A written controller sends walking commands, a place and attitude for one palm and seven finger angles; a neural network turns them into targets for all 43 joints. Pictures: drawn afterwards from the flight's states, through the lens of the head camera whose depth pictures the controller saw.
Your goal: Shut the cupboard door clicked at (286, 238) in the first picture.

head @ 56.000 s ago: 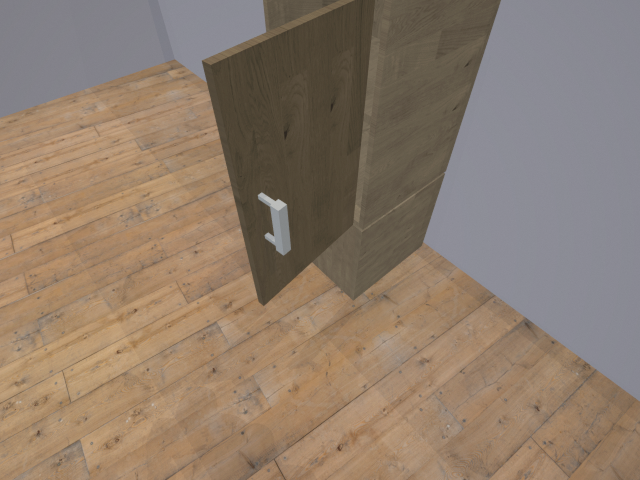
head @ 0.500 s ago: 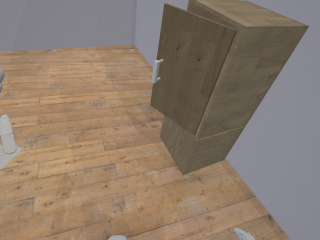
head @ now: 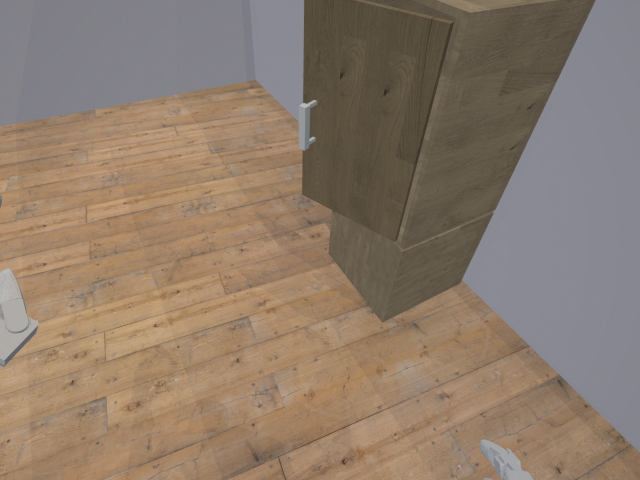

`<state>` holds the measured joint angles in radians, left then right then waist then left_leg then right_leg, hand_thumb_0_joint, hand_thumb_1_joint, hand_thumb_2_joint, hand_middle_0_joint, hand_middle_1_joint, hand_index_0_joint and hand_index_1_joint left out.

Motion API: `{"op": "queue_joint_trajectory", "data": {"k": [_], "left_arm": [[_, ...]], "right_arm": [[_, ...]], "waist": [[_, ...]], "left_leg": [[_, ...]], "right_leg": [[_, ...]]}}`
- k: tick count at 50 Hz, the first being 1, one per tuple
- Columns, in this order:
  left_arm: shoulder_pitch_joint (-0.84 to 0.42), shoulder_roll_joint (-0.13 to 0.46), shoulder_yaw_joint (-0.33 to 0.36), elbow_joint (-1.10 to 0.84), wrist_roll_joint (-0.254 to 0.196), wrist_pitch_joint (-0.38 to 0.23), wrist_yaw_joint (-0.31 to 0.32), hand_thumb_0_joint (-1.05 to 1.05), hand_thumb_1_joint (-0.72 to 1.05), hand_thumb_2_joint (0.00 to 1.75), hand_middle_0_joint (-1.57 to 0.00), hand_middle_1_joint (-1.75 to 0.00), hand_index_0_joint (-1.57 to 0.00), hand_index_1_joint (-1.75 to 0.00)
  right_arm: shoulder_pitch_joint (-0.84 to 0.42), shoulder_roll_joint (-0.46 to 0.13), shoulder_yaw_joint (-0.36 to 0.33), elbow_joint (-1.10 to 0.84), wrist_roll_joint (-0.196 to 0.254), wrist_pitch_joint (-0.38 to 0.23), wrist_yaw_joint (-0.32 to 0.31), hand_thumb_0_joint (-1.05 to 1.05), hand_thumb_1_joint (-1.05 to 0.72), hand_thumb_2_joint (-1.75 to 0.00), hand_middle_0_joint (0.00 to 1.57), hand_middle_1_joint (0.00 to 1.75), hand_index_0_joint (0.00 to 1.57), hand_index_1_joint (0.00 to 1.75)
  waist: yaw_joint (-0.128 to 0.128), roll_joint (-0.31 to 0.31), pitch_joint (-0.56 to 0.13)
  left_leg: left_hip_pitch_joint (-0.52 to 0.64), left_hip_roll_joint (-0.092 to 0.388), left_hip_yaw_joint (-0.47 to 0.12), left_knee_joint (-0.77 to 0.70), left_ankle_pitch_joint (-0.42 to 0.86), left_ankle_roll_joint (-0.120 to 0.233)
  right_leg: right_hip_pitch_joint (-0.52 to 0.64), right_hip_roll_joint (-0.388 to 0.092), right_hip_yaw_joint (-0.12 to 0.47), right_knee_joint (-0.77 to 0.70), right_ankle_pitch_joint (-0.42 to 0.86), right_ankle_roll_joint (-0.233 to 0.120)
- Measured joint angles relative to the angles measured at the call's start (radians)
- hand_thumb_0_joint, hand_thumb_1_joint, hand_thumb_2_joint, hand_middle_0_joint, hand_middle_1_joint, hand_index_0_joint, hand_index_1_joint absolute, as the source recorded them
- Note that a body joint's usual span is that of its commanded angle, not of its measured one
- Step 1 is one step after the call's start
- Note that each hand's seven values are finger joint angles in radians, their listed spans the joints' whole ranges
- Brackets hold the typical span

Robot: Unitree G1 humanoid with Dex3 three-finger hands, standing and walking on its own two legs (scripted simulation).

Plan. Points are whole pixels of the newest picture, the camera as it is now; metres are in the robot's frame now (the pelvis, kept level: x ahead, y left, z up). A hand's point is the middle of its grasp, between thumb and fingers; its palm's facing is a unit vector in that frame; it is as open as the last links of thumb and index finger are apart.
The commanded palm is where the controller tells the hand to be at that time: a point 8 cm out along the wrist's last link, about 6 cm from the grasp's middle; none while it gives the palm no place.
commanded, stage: let the arm hang, fingers relaxed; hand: left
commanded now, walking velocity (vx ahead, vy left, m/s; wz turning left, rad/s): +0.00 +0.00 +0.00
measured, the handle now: (308, 124) +1.00 +0.08 -0.05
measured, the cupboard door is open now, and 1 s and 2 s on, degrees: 24 24 24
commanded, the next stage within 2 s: look to check the result in 1.14 s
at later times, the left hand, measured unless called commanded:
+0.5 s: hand out of the picture +0.01 +0.19 -0.16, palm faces +0.07 -0.97 -0.23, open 7.0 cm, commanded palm none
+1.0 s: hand out of the picture +0.00 +0.14 -0.16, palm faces +0.05 -0.99 -0.15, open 7.3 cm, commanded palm none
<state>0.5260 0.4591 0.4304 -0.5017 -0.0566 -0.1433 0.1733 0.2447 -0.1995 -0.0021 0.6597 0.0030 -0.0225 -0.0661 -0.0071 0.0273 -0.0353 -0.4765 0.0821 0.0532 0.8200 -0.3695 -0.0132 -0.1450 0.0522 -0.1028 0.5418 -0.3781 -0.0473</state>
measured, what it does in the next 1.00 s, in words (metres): steps on the spot: right foot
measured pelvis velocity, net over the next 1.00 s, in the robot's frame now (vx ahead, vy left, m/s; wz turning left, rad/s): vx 0.02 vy -0.01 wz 0.02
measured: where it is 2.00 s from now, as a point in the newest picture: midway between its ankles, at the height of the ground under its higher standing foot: outside the picture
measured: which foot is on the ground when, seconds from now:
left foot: down 0.00-1.00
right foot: down 0.00-0.08, up 0.10-0.26, down 0.28-1.00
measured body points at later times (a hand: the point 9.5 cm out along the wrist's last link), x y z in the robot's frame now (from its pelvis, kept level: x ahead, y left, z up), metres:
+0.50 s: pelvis +0.00 -0.01 +0.01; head +0.02 +0.00 +0.46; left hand +0.01 +0.24 -0.14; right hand +0.02 -0.24 -0.14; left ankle +0.02 +0.10 -0.72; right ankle +0.01 -0.12 -0.72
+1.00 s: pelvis +0.02 -0.01 +0.02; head +0.02 -0.01 +0.47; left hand +0.00 +0.20 -0.14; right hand +0.01 -0.22 -0.14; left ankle +0.02 +0.10 -0.72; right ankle +0.01 -0.12 -0.72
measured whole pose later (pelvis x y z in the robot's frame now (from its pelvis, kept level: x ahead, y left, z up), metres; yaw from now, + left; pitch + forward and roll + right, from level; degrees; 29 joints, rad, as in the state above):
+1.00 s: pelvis +0.02 -0.01 +0.02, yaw +1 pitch -1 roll +0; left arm 0.31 0.12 -0.01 1.15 0.01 0.00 0.02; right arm 0.30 -0.12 0.00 1.14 -0.01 0.00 -0.04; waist -0.01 -0.01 0.00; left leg -0.17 0.00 0.05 0.39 -0.21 0.02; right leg -0.15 0.01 0.00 0.39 -0.23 -0.01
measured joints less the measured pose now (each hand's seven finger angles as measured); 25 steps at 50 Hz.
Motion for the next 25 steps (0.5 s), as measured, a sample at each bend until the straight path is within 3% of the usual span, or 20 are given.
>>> {"op": "queue_joint_trajectory", "data": {"k": [2, 3, 4, 7, 9, 11, 14, 15, 16, 20, 25], "left_arm": [[-0.005, -0.033, -0.011, 0.006, 0.003, -0.002, 0.005, 0.01, 0.88, 0.89, -0.21, -0.3, -0.22, -0.3], [-0.031, -0.051, -0.032, 0.05, 0.027, -0.015, -0.011, 0.01, 0.89, 0.89, -0.21, -0.3, -0.21, -0.3], [-0.073, -0.074, -0.07, 0.13, 0.044, -0.004, -0.039, 0.01, 0.89, 0.89, -0.2, -0.3, -0.21, -0.3], [-0.217, -0.147, -0.196, 0.492, 0.064, 0.118, -0.103, 0.0, 0.9, 0.9, -0.19, -0.3, -0.2, -0.3], [-0.283, -0.185, -0.277, 0.744, 0.067, 0.192, -0.134, 0.0, 0.9, 0.9, -0.19, -0.3, -0.2, -0.3], [-0.311, -0.221, -0.354, 0.952, 0.069, 0.234, -0.164, 0.0, 0.91, 0.9, -0.19, -0.29, -0.19, -0.3], [-0.286, -0.285, -0.437, 1.17, 0.074, 0.24, -0.195, 0.01, 0.91, 0.89, -0.19, -0.3, -0.2, -0.3], [-0.268, -0.308, -0.442, 1.222, 0.07, 0.23, -0.196, 0.0, 0.91, 0.89, -0.19, -0.3, -0.2, -0.3], [-0.259, -0.324, -0.406, 1.243, 0.05, 0.204, -0.177, -0.03, 0.95, 0.89, -0.2, -0.3, -0.21, -0.3], [-0.238, -0.288, -0.39, 1.339, 0.073, 0.173, -0.16, -0.08, 1.01, 0.89, -0.21, -0.3, -0.21, -0.3], [-0.225, -0.25, -0.402, 1.489, 0.071, 0.168, -0.154, -0.05, 0.97, 0.89, -0.2, -0.3, -0.21, -0.3]], "right_arm": [[0.011, -0.01, -0.004, 0.012, 0.002, 0.003, -0.005, 0.01, -0.91, -0.89, 0.21, 0.3, 0.2, 0.3], [0.018, -0.024, -0.013, 0.022, -0.004, -0.016, 0.013, 0.01, -0.91, -0.89, 0.21, 0.3, 0.2, 0.3], [0.022, -0.049, -0.018, 0.025, -0.01, -0.022, 0.033, 0.01, -0.91, -0.89, 0.21, 0.3, 0.2, 0.3], [-0.008, -0.09, -0.01, 0.045, -0.036, 0.003, 0.054, 0.01, -0.91, -0.89, 0.2, 0.3, 0.2, 0.3], [-0.025, -0.087, 0.006, 0.05, -0.049, 0.016, 0.055, 0.01, -0.91, -0.89, 0.2, 0.3, 0.2, 0.3], [-0.036, -0.069, 0.02, 0.063, -0.055, 0.028, 0.057, 0.01, -0.91, -0.89, 0.2, 0.3, 0.2, 0.3], [-0.027, -0.036, 0.027, 0.104, -0.053, 0.048, 0.062, 0.01, -0.91, -0.89, 0.21, 0.3, 0.2, 0.3], [-0.021, -0.025, 0.023, 0.126, -0.049, 0.056, 0.062, 0.0, -0.91, -0.89, 0.21, 0.3, 0.2, 0.3], [-0.008, -0.014, 0.015, 0.151, -0.044, 0.067, 0.061, 0.0, -0.91, -0.89, 0.21, 0.3, 0.2, 0.3], [0.039, 0.015, -0.012, 0.257, -0.042, 0.097, 0.059, 0.01, -0.91, -0.89, 0.2, 0.3, 0.2, 0.3], [0.065, 0.043, -0.009, 0.349, -0.032, 0.062, 0.043, 0.0, -0.91, -0.89, 0.2, 0.3, 0.2, 0.3]], "waist": [[0.004, -0.019, -0.004], [0.005, -0.018, -0.011], [0.007, -0.002, -0.02], [-0.01, 0.015, -0.01], [-0.035, 0.007, 0.015], [-0.055, -0.014, 0.039], [-0.059, -0.049, 0.056], [-0.053, -0.06, 0.06], [-0.045, -0.059, 0.065], [-0.006, -0.037, 0.055], [-0.006, -0.023, 0.058]], "left_leg": [[0.028, -0.01, 0.015, -0.035, 0.024, 0.002], [0.039, -0.01, 0.023, -0.071, 0.123, 0.007], [0.04, -0.014, 0.022, -0.086, 0.143, 0.024], [0.01, -0.047, 0.03, -0.06, 0.082, 0.069], [0.015, -0.067, 0.035, -0.084, 0.102, 0.072], [0.027, -0.076, 0.041, -0.121, 0.129, 0.07], [0.033, -0.077, 0.045, -0.15, 0.149, 0.056], [0.028, -0.078, 0.041, -0.145, 0.137, 0.049], [0.02, -0.08, 0.017, -0.139, 0.113, 0.041], [0.044, -0.083, -0.036, -0.108, 0.045, 0.022], [0.161, -0.079, -0.041, -0.271, 0.116, 0.034]], "right_leg": [[0.012, -0.013, 0.009, 0.026, -0.036, 0.012], [-0.006, -0.024, -0.007, 0.067, -0.05, 0.02], [-0.049, -0.035, -0.02, 0.143, -0.061, 0.032], [-0.205, -0.048, 0.049, 0.414, -0.185, 0.058], [-0.275, -0.052, 0.098, 0.498, -0.194, 0.067], [-0.297, -0.064, 0.119, 0.461, -0.165, 0.068], [-0.232, -0.073, 0.12, 0.234, -0.078, 0.054], [-0.223, -0.072, 0.119, 0.193, -0.017, 0.047], [-0.22, -0.067, 0.103, 0.179, 0.019, 0.041], [-0.175, -0.048, 0.06, 0.074, 0.068, 0.023], [-0.125, -0.037, 0.065, -0.024, 0.11, 0.036]]}}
